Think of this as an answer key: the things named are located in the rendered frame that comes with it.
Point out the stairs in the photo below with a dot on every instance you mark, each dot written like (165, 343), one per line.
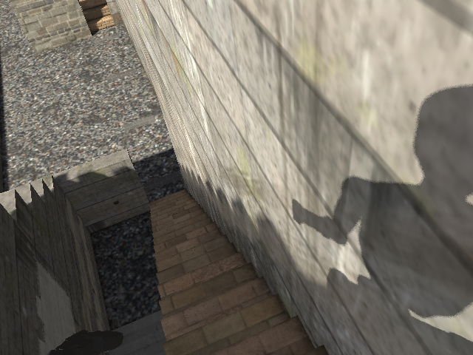
(212, 301)
(97, 14)

